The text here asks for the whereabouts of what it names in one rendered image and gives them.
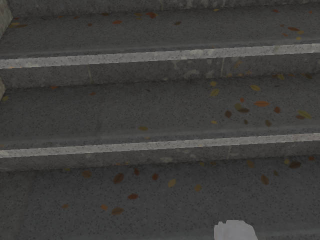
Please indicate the robot right thigh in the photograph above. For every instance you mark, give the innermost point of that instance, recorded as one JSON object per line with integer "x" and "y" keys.
{"x": 234, "y": 230}

